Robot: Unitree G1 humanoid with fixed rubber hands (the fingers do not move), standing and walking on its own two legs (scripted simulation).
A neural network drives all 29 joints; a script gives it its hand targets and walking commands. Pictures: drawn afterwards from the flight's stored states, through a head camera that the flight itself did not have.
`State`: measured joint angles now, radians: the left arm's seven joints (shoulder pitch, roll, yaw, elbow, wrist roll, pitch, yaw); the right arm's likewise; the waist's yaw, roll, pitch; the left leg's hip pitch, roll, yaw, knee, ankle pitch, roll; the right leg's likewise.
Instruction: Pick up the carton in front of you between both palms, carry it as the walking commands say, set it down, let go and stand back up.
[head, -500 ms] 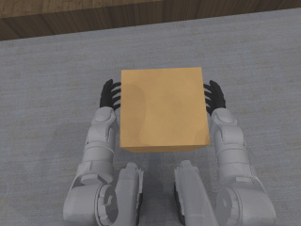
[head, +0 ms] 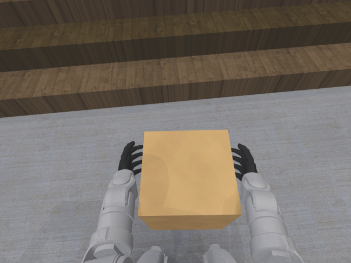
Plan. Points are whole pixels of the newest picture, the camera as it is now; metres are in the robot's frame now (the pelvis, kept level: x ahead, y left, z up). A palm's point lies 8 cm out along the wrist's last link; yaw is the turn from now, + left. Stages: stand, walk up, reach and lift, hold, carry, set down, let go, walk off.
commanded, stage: reach and lift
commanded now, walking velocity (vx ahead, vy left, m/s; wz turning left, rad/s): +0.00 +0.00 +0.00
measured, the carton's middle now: (186, 184) +0.33 -0.01 -0.10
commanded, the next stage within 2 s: hold in 1.34 s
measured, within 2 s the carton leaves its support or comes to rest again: neither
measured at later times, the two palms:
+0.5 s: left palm (112, 162) +0.31 +0.15 +0.09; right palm (263, 164) +0.30 -0.15 +0.08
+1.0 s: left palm (111, 156) +0.31 +0.15 +0.10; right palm (264, 157) +0.31 -0.15 +0.09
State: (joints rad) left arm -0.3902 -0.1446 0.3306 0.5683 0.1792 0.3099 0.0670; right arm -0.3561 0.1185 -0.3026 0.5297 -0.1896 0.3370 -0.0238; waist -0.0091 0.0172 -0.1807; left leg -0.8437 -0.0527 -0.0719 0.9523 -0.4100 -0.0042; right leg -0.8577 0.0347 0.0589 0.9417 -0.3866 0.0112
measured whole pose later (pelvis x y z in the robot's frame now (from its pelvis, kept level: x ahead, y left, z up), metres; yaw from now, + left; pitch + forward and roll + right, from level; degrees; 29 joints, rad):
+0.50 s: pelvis +0.00 +0.00 +0.06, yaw +0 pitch -4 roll +0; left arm -0.34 -0.17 0.33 0.43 0.31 0.59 0.01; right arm -0.31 0.17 -0.30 0.40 -0.30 0.62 0.02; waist -0.01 0.01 -0.02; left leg -0.18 -0.03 -0.08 0.49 -0.24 0.00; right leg -0.20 0.02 0.07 0.48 -0.22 0.01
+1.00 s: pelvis +0.01 +0.00 +0.06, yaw +0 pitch -5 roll +0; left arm -0.32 -0.17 0.29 0.35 0.31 0.63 0.00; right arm -0.30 0.16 -0.26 0.32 -0.29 0.66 0.02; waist -0.01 0.01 0.02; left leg -0.11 -0.03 -0.08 0.41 -0.22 0.00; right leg -0.13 0.02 0.07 0.41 -0.20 0.00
